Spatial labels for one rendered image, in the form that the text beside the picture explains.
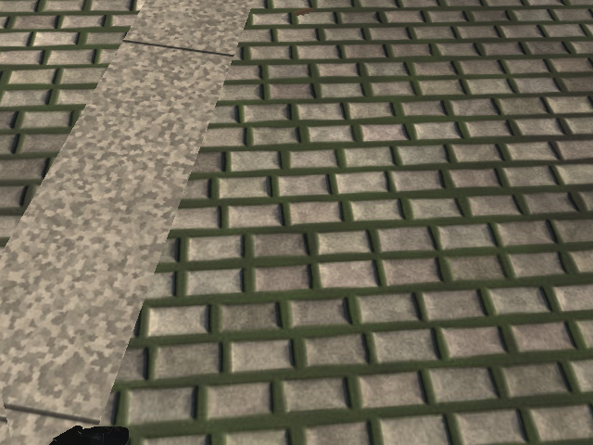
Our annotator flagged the robot left hand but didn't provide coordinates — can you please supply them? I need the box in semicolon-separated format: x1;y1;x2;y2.
49;426;129;445

